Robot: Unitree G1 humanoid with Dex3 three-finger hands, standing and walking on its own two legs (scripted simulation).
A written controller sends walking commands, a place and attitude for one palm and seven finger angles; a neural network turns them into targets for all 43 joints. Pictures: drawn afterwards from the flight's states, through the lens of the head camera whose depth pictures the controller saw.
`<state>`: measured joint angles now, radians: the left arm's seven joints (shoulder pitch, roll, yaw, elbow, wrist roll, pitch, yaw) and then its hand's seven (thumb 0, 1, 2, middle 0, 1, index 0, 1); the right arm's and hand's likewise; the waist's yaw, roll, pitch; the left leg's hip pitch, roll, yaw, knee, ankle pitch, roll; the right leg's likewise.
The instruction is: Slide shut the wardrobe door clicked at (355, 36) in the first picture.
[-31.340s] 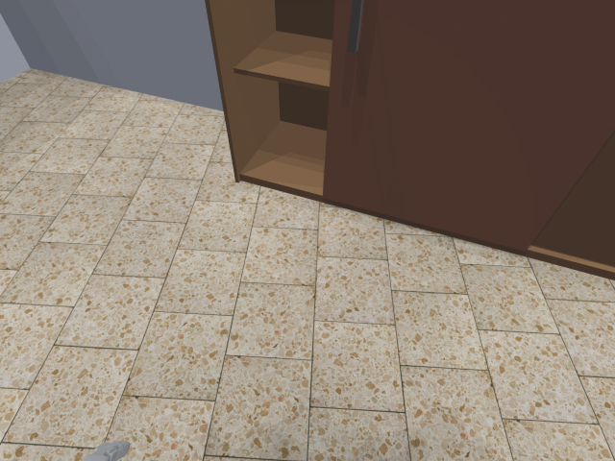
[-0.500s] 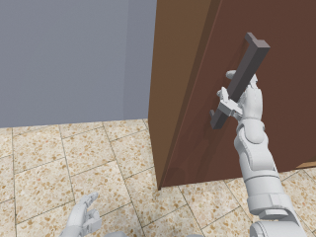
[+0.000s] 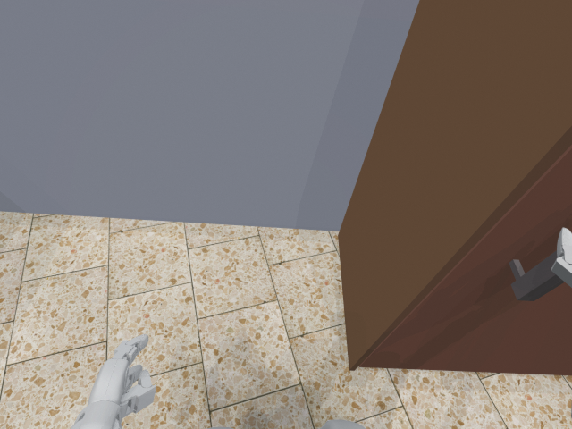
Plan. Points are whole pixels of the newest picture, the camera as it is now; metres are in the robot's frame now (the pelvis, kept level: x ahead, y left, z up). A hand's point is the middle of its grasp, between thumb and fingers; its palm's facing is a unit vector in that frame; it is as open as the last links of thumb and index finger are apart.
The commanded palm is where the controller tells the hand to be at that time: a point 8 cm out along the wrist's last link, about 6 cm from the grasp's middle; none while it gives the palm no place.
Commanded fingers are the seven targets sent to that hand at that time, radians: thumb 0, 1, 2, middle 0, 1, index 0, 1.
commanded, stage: stop walking and hold the door there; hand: right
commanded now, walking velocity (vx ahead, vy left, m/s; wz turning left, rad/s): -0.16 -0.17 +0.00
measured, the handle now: out of the picture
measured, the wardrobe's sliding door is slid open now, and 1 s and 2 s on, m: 0.00 0.00 0.01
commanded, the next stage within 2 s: none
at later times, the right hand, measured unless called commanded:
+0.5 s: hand out of the picture +0.31 -0.34 +0.12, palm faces +0.52 +0.79 -0.33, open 6.3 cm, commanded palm +0.27 -0.38 +0.12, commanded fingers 0.00 -0.90 -0.90 0.45 1.40 0.45 1.40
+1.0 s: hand (571, 260) +0.31 -0.34 +0.11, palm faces +0.52 +0.78 -0.34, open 6.2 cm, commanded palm +0.27 -0.38 +0.12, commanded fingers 0.00 -0.90 -0.90 0.45 1.40 0.45 1.40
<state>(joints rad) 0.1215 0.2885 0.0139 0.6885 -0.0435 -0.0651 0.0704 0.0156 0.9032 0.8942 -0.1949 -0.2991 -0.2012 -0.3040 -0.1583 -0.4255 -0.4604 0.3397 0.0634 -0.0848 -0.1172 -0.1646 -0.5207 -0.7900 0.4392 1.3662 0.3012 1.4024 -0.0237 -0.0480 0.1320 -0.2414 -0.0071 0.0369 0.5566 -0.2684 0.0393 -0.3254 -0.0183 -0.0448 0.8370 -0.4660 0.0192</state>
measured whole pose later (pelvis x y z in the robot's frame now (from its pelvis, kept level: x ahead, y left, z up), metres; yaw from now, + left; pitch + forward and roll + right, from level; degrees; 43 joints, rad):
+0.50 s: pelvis +0.01 -0.01 +0.01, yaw +2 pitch -1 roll +1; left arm 0.29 0.25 -0.02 0.71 -0.04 -0.07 0.10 0.02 0.90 0.89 -0.20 -0.30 -0.20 -0.30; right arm -0.06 -0.47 -0.43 0.45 0.03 -0.18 -0.10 -0.17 -0.53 -0.76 0.45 1.39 0.42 1.40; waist 0.00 -0.03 -0.06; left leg -0.19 -0.05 0.01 0.40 -0.20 0.03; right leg -0.25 0.00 -0.13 0.44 -0.18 -0.06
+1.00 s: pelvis +0.03 +0.00 +0.01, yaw +3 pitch +0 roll +1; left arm 0.23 0.27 -0.01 0.69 -0.03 -0.08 0.11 0.02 0.90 0.89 -0.20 -0.30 -0.20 -0.30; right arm -0.02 -0.48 -0.44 0.47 0.04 -0.19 -0.08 -0.21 -0.52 -0.79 0.45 1.40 0.43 1.40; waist -0.02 -0.03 -0.08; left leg -0.16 -0.06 0.00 0.37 -0.20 0.04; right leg -0.22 -0.01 -0.13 0.41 -0.19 -0.05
